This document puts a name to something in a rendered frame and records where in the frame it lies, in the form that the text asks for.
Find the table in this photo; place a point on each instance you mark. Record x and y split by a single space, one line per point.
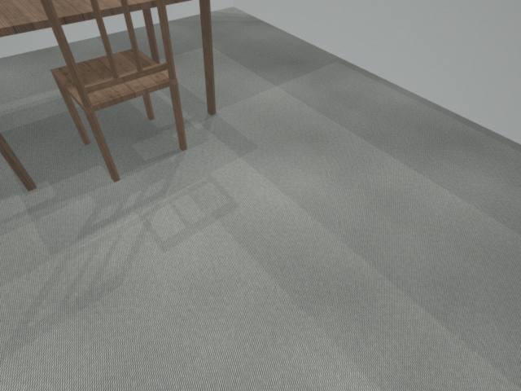
21 16

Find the chair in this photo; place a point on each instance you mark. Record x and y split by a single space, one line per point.
99 83

